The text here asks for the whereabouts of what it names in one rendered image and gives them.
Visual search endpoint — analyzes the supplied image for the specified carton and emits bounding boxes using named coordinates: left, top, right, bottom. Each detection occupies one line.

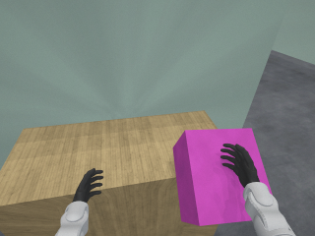
left=172, top=128, right=272, bottom=226

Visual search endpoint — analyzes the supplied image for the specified robot right forearm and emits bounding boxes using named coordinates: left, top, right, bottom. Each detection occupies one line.
left=242, top=182, right=296, bottom=236

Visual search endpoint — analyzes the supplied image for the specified pedestal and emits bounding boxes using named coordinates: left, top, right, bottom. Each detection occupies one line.
left=0, top=110, right=219, bottom=236

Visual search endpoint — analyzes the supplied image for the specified robot right hand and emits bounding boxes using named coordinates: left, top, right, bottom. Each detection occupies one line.
left=220, top=144, right=260, bottom=188

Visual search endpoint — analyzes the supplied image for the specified robot left forearm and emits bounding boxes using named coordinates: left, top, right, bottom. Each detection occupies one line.
left=55, top=201, right=89, bottom=236

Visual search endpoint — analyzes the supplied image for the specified robot left hand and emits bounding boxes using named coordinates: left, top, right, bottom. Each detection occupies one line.
left=72, top=168, right=103, bottom=203

